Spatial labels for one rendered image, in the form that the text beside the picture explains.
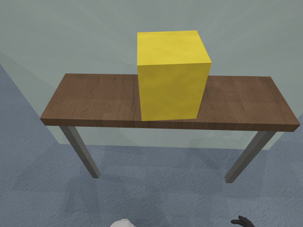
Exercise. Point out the table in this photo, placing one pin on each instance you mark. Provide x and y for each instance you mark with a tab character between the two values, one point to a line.
232	103

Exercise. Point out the carton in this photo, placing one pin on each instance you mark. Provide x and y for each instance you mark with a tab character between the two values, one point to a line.
173	68

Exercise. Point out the robot right hand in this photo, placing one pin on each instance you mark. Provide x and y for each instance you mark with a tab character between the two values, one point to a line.
243	222

